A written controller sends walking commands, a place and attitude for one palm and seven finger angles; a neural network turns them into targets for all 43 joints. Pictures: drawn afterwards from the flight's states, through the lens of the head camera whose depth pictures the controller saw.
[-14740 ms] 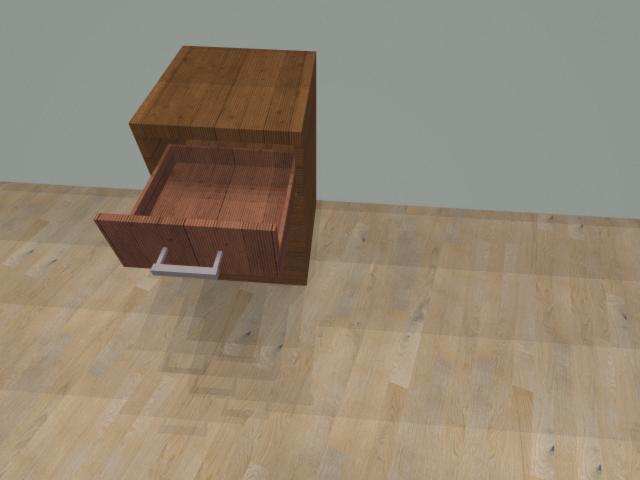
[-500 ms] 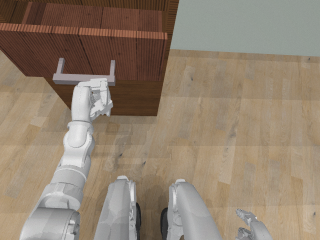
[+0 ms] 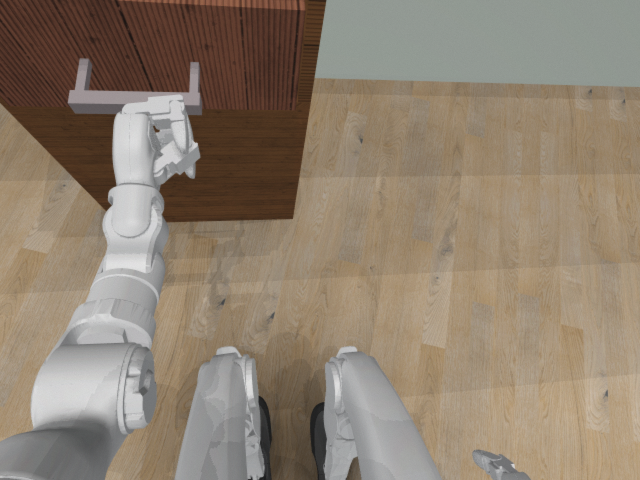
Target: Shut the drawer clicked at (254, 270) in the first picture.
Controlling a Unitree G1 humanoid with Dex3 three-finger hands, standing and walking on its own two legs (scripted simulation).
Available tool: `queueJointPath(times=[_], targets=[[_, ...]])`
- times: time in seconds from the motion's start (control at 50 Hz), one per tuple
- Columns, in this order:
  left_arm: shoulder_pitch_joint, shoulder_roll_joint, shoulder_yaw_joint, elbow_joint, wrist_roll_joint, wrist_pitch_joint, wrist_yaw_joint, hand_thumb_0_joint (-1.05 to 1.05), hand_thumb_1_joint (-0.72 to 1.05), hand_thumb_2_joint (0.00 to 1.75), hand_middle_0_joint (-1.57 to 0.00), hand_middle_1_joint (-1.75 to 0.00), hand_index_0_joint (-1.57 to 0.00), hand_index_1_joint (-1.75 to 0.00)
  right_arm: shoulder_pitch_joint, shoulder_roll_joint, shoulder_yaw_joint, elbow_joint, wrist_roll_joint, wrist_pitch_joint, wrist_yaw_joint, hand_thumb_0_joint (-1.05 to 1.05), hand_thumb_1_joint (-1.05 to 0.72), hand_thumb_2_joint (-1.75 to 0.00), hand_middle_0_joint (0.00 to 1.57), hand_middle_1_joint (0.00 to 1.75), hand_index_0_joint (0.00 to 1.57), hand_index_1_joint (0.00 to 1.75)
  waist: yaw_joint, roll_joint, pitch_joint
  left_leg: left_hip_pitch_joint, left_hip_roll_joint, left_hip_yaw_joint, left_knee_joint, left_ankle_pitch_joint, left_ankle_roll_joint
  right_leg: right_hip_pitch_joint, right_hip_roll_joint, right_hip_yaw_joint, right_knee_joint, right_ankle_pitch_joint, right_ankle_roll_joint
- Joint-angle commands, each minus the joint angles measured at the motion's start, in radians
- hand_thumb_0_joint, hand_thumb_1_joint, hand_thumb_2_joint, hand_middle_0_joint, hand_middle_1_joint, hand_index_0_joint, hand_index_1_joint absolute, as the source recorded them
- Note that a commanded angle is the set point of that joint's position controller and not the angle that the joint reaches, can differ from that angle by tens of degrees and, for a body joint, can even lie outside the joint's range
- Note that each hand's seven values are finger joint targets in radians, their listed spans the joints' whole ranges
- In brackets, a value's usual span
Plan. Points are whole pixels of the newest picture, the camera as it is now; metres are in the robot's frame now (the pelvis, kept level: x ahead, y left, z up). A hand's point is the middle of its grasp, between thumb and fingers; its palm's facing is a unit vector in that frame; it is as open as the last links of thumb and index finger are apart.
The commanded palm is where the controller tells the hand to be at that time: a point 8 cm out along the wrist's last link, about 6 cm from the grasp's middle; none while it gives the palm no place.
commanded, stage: push the drawer shut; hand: left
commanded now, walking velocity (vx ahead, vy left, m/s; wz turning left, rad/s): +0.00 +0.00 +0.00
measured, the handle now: (139, 87) +0.58 +0.20 +0.01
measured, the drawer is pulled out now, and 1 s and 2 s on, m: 0.02 0.00 0.00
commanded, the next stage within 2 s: pull the fist back off the drawer in 0.40 s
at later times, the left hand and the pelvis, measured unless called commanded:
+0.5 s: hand (186, 131) +0.53 +0.14 +0.00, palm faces +0.04 -1.00 -0.05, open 2.6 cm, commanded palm +0.55 +0.15 +0.02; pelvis -0.01 +0.00 -0.01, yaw -1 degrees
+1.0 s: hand (187, 133) +0.51 +0.14 +0.02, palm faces +0.03 -1.00 -0.04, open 3.1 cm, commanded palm +0.48 +0.16 +0.02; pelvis -0.01 +0.01 +0.00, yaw -2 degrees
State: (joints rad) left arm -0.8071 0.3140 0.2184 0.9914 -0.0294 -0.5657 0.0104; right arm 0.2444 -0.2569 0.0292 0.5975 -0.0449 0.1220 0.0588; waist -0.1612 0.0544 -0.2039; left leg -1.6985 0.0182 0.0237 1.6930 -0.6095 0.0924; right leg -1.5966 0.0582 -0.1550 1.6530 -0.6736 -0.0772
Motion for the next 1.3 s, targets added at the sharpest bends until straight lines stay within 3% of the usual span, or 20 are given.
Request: queueJointPath(times=[0.0, 0.1, 0.16, 0.22, 0.36, 0.38, 0.46, 0.48, 0.5, 0.56, 0.64, 0.86, 0.9, 1.02, 1.06, 1.12, 1.16, 1.18, 1.26, 1.28], targets=[[-0.485, 0.199, 0.07, -0.174, -0.008, -0.062, 0.015, 0.0, 0.9, 0.9, -1.4, -1.6, -1.4, -1.6, 0.179, -0.185, -0.065, -0.04, -0.006, -0.006, -0.011, 0.0, -0.9, -0.9, 0.2, 0.3, 0.2, 0.3, -0.051, 0.1, -0.596, 0.551, 0.008, -0.173, -0.171, 0.292, -0.046, 0.186, 0.002, 0.131, -0.224, 0.246, 0.047], [-0.51, 0.226, 0.086, -0.15, -0.001, -0.057, 0.005, 0.0, 0.9, 0.9, -1.4, -1.6, -1.4, -1.6, 0.191, -0.183, -0.06, -0.042, -0.008, 0.006, -0.008, 0.0, -0.9, -0.9, 0.2, 0.3, 0.2, 0.3, -0.052, 0.121, -0.617, 0.549, 0.011, -0.171, -0.164, 0.318, -0.046, 0.197, 0.007, 0.132, -0.221, 0.262, 0.046], [-0.555, 0.245, 0.095, -0.12, 0.003, -0.053, 0.001, 0.0, 0.9, 0.9, -1.4, -1.6, -1.4, -1.6, 0.204, -0.186, -0.057, -0.035, -0.011, 0.008, -0.007, 0.0, -0.9, -0.9, 0.2, 0.3, 0.2, 0.3, -0.066, 0.132, -0.592, 0.532, 0.014, -0.17, -0.157, 0.302, -0.043, 0.177, 0.01, 0.133, -0.224, 0.249, 0.047], [-0.646, 0.263, 0.091, -0.107, 0.01, -0.053, 0.004, 0.0, 0.9, 0.9, -1.4, -1.6, -1.4, -1.6, 0.215, -0.186, -0.055, -0.023, -0.012, 0.006, -0.013, 0.0, -0.9, -0.9, 0.2, 0.3, 0.2, 0.3, -0.101, 0.1, -0.571, 0.486, 0.013, -0.168, -0.139, 0.266, -0.036, 0.174, 0.012, 0.14, -0.233, 0.228, 0.052], [-0.803, 0.293, 0.073, -0.11, 0.039, -0.063, 0.014, 0.0, 0.9, 0.9, -1.4, -1.6, -1.4, -1.6, 0.24, -0.2, -0.05, -0.003, -0.022, -0.014, -0.017, 0.0, -0.9, -0.9, 0.2, 0.3, 0.2, 0.3, -0.125, 0.218, -0.594, 0.568, 0.019, -0.207, -0.147, 0.226, -0.044, 0.07, 0.013, 0.12, -0.213, 0.19, 0.044], [-0.833, 0.271, 0.051, -0.114, 0.037, -0.062, 0.016, 0.0, 0.9, 0.9, -1.4, -1.6, -1.4, -1.6, 0.237, -0.198, -0.049, 0.0, -0.022, -0.018, -0.017, 0.0, -0.9, -0.9, 0.2, 0.3, 0.2, 0.3, -0.136, 0.232, -0.594, 0.576, 0.017, -0.212, -0.148, 0.217, -0.043, 0.055, 0.014, 0.118, -0.212, 0.185, 0.043], [-0.901, 0.301, 0.043, -0.068, 0.056, -0.05, 0.029, 0.0, 0.9, 0.9, -1.4, -1.6, -1.4, -1.6, 0.247, -0.214, -0.042, 0.014, -0.023, -0.033, -0.022, 0.0, -0.9, -0.9, 0.2, 0.3, 0.2, 0.3, -0.165, 0.22, -0.556, 0.55, 0.023, -0.242, -0.158, 0.111, -0.041, 0.004, 0.013, 0.112, -0.208, 0.133, 0.045], [-0.923, 0.276, 0.016, -0.06, 0.058, -0.044, 0.033, 0.0, 0.9, 0.9, -1.4, -1.6, -1.4, -1.6, 0.241, -0.21, -0.039, 0.014, -0.022, -0.039, -0.022, 0.0, -0.9, -0.9, 0.2, 0.3, 0.2, 0.3, -0.176, 0.244, -0.544, 0.542, 0.019, -0.237, -0.16, 0.081, -0.04, -0.007, 0.013, 0.115, -0.215, 0.118, 0.044], [-0.906, 0.274, 0.022, -0.041, 0.055, -0.038, 0.035, 0.0, 0.9, 0.9, -1.4, -1.6, -1.4, -1.6, 0.245, -0.212, -0.039, 0.015, -0.022, -0.044, -0.023, 0.0, -0.9, -0.9, 0.2, 0.3, 0.2, 0.3, -0.175, 0.215, -0.536, 0.525, 0.017, -0.238, -0.162, 0.06, -0.038, 0.004, 0.013, 0.117, -0.219, 0.11, 0.044], [-0.884, 0.324, 0.059, -0.05, 0.054, -0.031, 0.034, 0.0, 0.9, 0.9, -1.4, -1.6, -1.4, -1.6, 0.246, -0.22, -0.033, 0.006, -0.023, -0.05, -0.023, 0.0, -0.9, -0.9, 0.2, 0.3, 0.2, 0.3, -0.144, 0.261, -0.566, 0.543, 0.018, -0.243, -0.179, 0.052, -0.044, 0.014, 0.01, 0.114, -0.21, 0.106, 0.037], [-0.839, 0.277, 0.032, -0.07, 0.044, -0.022, 0.019, 0.0, 0.9, 0.9, -1.4, -1.6, -1.4, -1.6, 0.241, -0.22, -0.038, -0.001, -0.021, -0.054, -0.018, 0.0, -0.9, -0.9, 0.2, 0.3, 0.2, 0.3, -0.129, 0.288, -0.581, 0.595, 0.026, -0.27, -0.207, 0.046, -0.051, 0.002, 0.007, 0.106, -0.204, 0.115, 0.033], [-0.511, 0.249, 0.087, -0.154, -0.002, -0.024, 0.009, 0.0, 0.9, 0.9, -1.4, -1.6, -1.4, -1.6, 0.22, -0.207, -0.05, -0.037, -0.005, -0.03, 0.002, 0.0, -0.9, -0.9, 0.2, 0.3, 0.2, 0.3, -0.045, 0.179, -0.582, 0.595, 0.031, -0.236, -0.24, 0.16, -0.058, 0.111, 0.008, 0.107, -0.227, 0.161, 0.034], [-0.425, 0.205, 0.063, -0.187, 0.0, -0.029, 0.006, 0.0, 0.9, 0.9, -1.4, -1.6, -1.4, -1.6, 0.209, -0.199, -0.057, -0.047, -0.003, -0.018, 0.011, 0.0, -0.9, -0.9, 0.2, 0.3, 0.2, 0.3, -0.034, 0.165, -0.579, 0.603, 0.031, -0.225, -0.241, 0.194, -0.06, 0.123, 0.007, 0.105, -0.229, 0.175, 0.034], [-0.225, 0.126, 0.039, -0.224, -0.024, -0.007, 0.0, 0.0, 0.9, 0.9, -1.4, -1.6, -1.4, -1.6, 0.186, -0.184, -0.07, -0.078, 0.011, 0.016, 0.019, 0.0, -0.9, -0.9, 0.2, 0.3, 0.2, 0.3, -0.018, 0.059, -0.516, 0.535, 0.021, -0.174, -0.235, 0.252, -0.052, 0.208, 0.007, 0.121, -0.259, 0.219, 0.041], [-0.206, 0.103, 0.027, -0.296, -0.037, -0.016, 0.0, 0.0, 0.9, 0.9, -1.4, -1.6, -1.4, -1.6, 0.174, -0.179, -0.074, -0.085, 0.016, 0.017, 0.021, 0.0, -0.9, -0.9, 0.2, 0.3, 0.2, 0.3, -0.007, 0.08, -0.551, 0.578, 0.02, -0.177, -0.239, 0.295, -0.057, 0.215, 0.003, 0.119, -0.253, 0.253, 0.041], [-0.246, 0.083, -0.006, -0.406, -0.04, -0.046, 0.01, 0.0, 0.9, 0.9, -1.4, -1.6, -1.4, -1.6, 0.157, -0.171, -0.083, -0.078, 0.019, 0.014, 0.017, 0.0, -0.9, -0.9, 0.2, 0.3, 0.2, 0.3, -0.023, 0.085, -0.574, 0.62, 0.019, -0.179, -0.228, 0.341, -0.057, 0.218, 0.001, 0.125, -0.254, 0.295, 0.045], [-0.28, 0.078, -0.023, -0.467, -0.034, -0.07, 0.02, 0.0, 0.9, 0.9, -1.4, -1.6, -1.4, -1.6, 0.152, -0.169, -0.088, -0.066, 0.017, 0.003, 0.013, 0.0, -0.9, -0.9, 0.2, 0.3, 0.2, 0.3, -0.026, 0.13, -0.609, 0.674, 0.019, -0.186, -0.216, 0.384, -0.063, 0.194, -0.002, 0.124, -0.241, 0.321, 0.045], [-0.274, 0.095, -0.01, -0.475, -0.032, -0.078, 0.025, 0.0, 0.9, 0.9, -1.4, -1.6, -1.4, -1.6, 0.148, -0.17, -0.09, -0.057, 0.015, -0.001, 0.01, 0.0, -0.9, -0.9, 0.2, 0.3, 0.2, 0.3, -0.022, 0.139, -0.623, 0.694, 0.019, -0.188, -0.212, 0.409, -0.068, 0.191, -0.003, 0.123, -0.237, 0.337, 0.043], [-0.213, 0.046, -0.05, -0.426, -0.017, -0.07, 0.027, 0.0, 0.9, 0.9, -1.4, -1.6, -1.4, -1.6, 0.133, -0.166, -0.091, -0.048, 0.012, -0.002, 0.011, 0.0, -0.9, -0.9, 0.2, 0.3, 0.2, 0.3, -0.016, 0.146, -0.609, 0.705, 0.015, -0.187, -0.204, 0.442, -0.072, 0.182, -0.008, 0.118, -0.227, 0.358, 0.041], [-0.195, 0.038, -0.052, -0.39, -0.018, -0.056, 0.024, 0.0, 0.9, 0.9, -1.4, -1.6, -1.4, -1.6, 0.129, -0.167, -0.09, -0.048, 0.012, 0.002, 0.01, 0.0, -0.9, -0.9, 0.2, 0.3, 0.2, 0.3, -0.02, 0.111, -0.602, 0.674, 0.012, -0.177, -0.193, 0.432, -0.066, 0.201, -0.007, 0.122, -0.231, 0.367, 0.043]])
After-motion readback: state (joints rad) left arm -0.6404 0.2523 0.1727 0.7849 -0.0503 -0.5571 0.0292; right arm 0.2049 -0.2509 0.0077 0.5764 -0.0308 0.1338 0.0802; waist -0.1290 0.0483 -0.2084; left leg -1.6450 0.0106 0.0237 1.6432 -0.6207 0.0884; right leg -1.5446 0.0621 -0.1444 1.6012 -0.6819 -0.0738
